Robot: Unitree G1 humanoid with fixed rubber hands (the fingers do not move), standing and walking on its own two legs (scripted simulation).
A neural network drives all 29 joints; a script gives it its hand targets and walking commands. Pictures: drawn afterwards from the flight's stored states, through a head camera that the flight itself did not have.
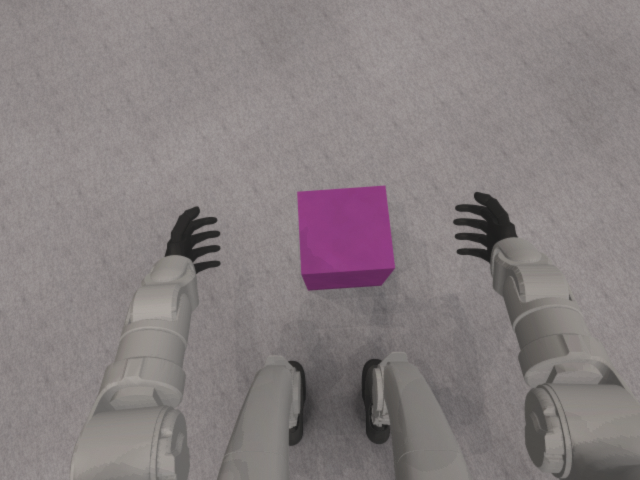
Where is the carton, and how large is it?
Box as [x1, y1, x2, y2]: [297, 186, 394, 290]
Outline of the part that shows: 385,186 297,192 301,274 308,290 380,285 394,268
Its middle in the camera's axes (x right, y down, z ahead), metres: +0.06 +0.00 +1.01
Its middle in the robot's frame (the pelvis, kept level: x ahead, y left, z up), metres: +0.52 -0.02 -0.57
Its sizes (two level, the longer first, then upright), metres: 0.210 0.200 0.250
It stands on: the floor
